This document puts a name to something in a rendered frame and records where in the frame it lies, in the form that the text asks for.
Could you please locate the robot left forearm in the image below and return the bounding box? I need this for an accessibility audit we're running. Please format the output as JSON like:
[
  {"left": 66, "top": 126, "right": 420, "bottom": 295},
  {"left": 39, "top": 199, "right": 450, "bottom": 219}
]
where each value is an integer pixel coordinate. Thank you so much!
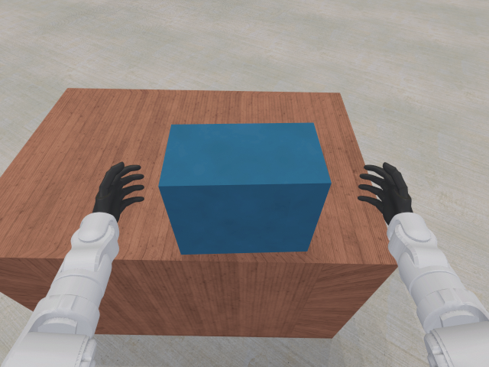
[{"left": 1, "top": 213, "right": 119, "bottom": 367}]

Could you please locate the robot left hand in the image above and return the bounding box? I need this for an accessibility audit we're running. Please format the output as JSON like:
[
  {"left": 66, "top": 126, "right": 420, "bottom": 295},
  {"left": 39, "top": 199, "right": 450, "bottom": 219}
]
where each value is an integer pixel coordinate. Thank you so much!
[{"left": 92, "top": 162, "right": 144, "bottom": 223}]

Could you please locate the carton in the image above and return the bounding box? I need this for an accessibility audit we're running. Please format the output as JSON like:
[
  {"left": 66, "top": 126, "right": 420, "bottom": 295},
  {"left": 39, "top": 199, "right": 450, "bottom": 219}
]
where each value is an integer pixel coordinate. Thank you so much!
[{"left": 158, "top": 122, "right": 332, "bottom": 255}]

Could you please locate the pedestal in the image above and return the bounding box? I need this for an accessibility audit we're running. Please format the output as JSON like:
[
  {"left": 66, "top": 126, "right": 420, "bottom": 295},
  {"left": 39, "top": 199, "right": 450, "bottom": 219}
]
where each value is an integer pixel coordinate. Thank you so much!
[{"left": 0, "top": 88, "right": 398, "bottom": 339}]

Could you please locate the left robot upper arm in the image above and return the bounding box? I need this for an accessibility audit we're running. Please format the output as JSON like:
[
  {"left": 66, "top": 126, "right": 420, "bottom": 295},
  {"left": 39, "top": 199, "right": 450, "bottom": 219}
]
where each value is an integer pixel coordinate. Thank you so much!
[{"left": 9, "top": 331, "right": 97, "bottom": 367}]

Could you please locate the robot right hand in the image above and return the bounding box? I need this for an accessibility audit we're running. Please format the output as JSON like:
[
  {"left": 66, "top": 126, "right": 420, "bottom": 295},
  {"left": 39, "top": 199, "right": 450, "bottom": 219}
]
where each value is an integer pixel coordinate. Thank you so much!
[{"left": 358, "top": 162, "right": 413, "bottom": 225}]

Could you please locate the right robot upper arm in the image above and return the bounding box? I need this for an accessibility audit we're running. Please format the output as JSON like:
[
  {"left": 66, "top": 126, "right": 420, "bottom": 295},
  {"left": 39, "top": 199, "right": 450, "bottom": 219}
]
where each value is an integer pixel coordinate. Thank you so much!
[{"left": 424, "top": 321, "right": 489, "bottom": 367}]

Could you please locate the robot right forearm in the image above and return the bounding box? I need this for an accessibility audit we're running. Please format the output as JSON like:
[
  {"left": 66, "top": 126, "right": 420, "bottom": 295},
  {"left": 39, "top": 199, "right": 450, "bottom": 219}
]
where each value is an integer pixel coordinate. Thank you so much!
[{"left": 387, "top": 213, "right": 489, "bottom": 333}]

